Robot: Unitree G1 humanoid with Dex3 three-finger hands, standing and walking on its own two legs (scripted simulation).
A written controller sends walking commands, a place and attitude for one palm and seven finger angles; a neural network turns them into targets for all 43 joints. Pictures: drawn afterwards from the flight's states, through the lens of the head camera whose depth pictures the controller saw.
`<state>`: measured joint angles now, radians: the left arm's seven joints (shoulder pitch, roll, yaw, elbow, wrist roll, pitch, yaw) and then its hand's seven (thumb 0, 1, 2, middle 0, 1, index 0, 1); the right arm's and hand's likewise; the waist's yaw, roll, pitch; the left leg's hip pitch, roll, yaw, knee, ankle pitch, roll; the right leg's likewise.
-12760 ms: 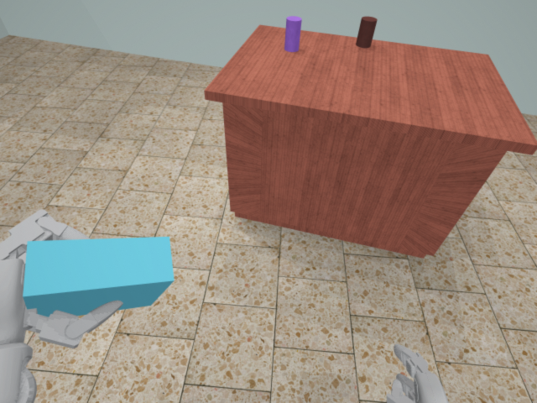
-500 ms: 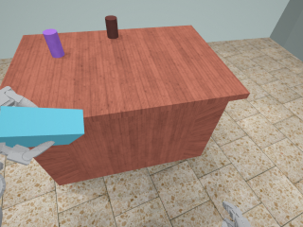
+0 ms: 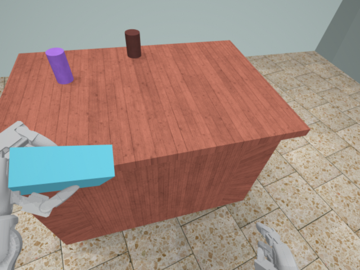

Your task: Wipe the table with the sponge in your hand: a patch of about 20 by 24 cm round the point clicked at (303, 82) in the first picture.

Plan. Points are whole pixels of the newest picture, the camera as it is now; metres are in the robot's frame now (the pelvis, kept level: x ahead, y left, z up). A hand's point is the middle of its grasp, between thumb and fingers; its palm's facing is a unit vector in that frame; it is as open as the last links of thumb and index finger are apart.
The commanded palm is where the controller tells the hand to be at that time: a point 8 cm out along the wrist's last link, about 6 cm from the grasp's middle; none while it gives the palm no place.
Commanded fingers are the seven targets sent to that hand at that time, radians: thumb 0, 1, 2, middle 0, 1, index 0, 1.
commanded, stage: shuffle to correct the standing spot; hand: left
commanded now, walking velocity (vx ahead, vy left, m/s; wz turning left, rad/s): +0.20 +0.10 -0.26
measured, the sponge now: (79, 169) +0.23 +0.21 +0.15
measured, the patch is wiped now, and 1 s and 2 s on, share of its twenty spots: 0.00 0.00 0.00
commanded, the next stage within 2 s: come to a stop and stand still in 0.66 s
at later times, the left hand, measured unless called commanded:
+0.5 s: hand (73, 109) +0.34 +0.26 +0.18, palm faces +0.29 -0.86 -0.42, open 9.7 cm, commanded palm +0.27 +0.31 +0.18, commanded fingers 0.00 0.10 1.30 -1.20 -1.60 -1.20 -1.60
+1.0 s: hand (63, 90) +0.39 +0.31 +0.18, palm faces +0.35 -0.85 -0.40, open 9.7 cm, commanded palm +0.33 +0.35 +0.18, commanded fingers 0.00 0.10 1.30 -1.20 -1.60 -1.20 -1.60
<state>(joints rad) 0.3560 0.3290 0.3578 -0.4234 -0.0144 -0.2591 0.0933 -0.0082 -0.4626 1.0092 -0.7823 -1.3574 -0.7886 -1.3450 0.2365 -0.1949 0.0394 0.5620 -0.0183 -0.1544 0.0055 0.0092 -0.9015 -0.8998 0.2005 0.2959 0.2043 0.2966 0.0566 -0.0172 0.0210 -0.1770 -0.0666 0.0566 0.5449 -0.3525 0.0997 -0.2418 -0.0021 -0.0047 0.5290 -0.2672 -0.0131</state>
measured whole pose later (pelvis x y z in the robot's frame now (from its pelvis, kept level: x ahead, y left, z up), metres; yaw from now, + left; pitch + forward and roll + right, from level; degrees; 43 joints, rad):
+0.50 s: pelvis +0.08 +0.04 +0.00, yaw -6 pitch -1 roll -1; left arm 0.37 0.39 0.42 -0.49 -0.02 -0.24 0.10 -0.01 -0.46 1.01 -0.78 -1.36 -0.79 -1.35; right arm 0.22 -0.16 0.01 0.58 0.01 -0.11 0.02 0.01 -0.91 -0.90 0.20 0.30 0.20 0.30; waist -0.02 -0.01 0.09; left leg -0.24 -0.02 0.05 0.60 -0.33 0.07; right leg -0.48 0.01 -0.05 1.03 -0.42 -0.02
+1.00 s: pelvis +0.15 +0.08 -0.01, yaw -5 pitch -4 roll +1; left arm 0.34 0.40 0.40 -0.47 -0.01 -0.23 0.12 -0.01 -0.46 1.01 -0.78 -1.36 -0.79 -1.35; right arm 0.17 -0.19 -0.02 0.60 0.01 -0.13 -0.05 0.01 -0.91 -0.90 0.19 0.29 0.20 0.30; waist 0.01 -0.05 0.09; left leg -0.34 0.04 -0.01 0.63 -0.23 -0.06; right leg -0.28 -0.03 0.00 0.73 -0.38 0.00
